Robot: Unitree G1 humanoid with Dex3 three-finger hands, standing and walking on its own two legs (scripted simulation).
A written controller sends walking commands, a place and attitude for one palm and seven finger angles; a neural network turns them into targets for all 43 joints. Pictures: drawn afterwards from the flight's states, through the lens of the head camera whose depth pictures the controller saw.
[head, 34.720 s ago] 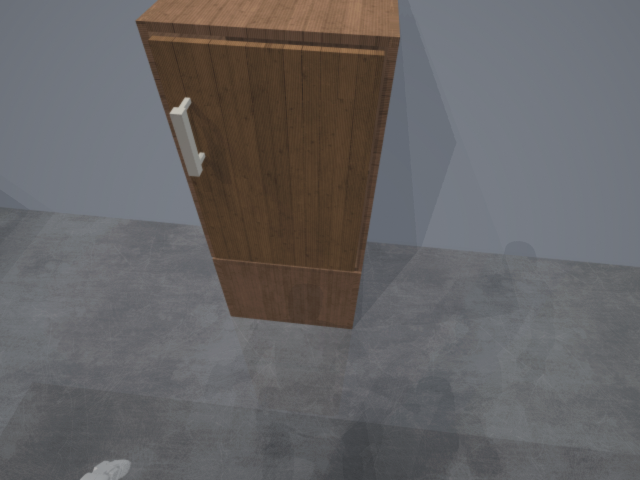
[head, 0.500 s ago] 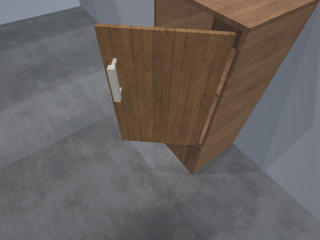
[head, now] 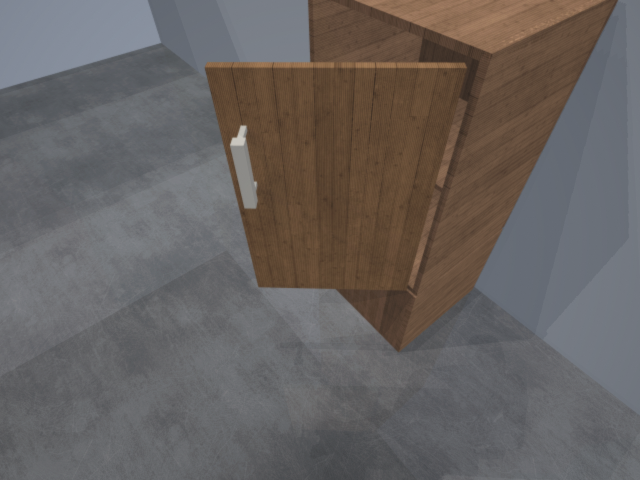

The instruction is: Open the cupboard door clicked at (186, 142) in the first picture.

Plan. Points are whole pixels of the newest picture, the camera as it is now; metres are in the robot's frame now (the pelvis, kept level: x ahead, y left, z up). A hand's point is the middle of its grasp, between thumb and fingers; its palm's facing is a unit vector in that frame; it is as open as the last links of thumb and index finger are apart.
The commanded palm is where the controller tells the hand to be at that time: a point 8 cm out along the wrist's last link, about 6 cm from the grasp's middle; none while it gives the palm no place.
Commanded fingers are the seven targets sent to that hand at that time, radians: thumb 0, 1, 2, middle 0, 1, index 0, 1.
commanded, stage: come to a stop and stand still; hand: left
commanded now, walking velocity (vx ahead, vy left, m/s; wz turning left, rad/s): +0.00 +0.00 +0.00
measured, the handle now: (247, 168) +0.60 +0.18 +0.04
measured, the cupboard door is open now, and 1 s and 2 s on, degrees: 49 49 49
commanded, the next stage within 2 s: look again from close up in 0.88 s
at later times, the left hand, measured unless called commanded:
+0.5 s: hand out of the picture -0.02 +0.15 -0.16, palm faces +0.02 -0.98 -0.19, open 7.4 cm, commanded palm none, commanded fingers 0.00 0.90 0.90 -0.20 -0.30 -0.20 -0.30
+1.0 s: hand out of the picture -0.01 +0.13 -0.16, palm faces +0.05 -0.98 -0.19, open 7.3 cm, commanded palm none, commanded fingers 0.00 0.90 0.90 -0.20 -0.30 -0.20 -0.30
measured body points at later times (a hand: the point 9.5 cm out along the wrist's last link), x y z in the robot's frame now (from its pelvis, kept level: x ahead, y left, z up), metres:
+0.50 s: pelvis -0.01 -0.02 +0.01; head -0.01 -0.03 +0.46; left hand -0.02 +0.20 -0.14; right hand -0.01 -0.24 -0.15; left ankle +0.01 +0.07 -0.73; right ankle +0.02 -0.13 -0.73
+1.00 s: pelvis +0.00 -0.04 +0.02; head +0.00 -0.04 +0.47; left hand -0.01 +0.18 -0.14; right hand +0.00 -0.25 -0.15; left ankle +0.01 +0.07 -0.73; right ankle +0.02 -0.13 -0.73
